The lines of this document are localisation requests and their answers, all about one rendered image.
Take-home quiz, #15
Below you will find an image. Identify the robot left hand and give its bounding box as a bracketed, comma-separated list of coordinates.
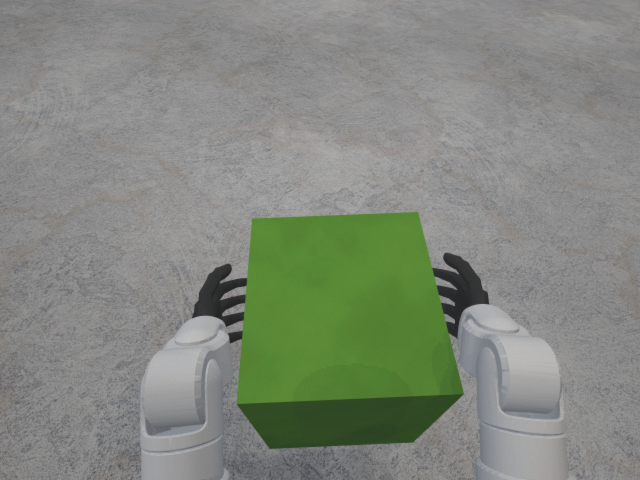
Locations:
[192, 264, 247, 343]

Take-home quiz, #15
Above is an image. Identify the right robot forearm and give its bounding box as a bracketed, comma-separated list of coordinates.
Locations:
[457, 304, 577, 480]

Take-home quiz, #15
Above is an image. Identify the left robot forearm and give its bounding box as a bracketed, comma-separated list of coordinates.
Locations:
[140, 316, 234, 480]

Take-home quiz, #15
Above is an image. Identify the robot right hand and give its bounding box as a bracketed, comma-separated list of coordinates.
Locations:
[432, 253, 489, 338]

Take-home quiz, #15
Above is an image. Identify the carton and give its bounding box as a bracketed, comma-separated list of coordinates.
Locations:
[237, 212, 464, 449]

